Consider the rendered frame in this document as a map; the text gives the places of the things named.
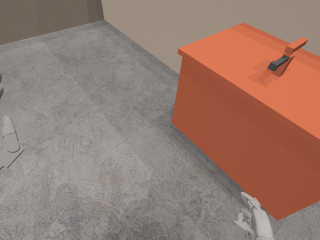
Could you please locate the robot left hand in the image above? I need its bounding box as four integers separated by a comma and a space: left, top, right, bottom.
0, 71, 25, 170

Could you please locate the counter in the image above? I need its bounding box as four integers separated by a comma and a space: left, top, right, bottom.
172, 22, 320, 221

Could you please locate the tap lever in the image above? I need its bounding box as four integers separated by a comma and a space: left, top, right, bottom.
268, 55, 290, 72

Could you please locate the robot right hand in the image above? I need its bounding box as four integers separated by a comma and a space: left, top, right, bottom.
234, 192, 274, 240

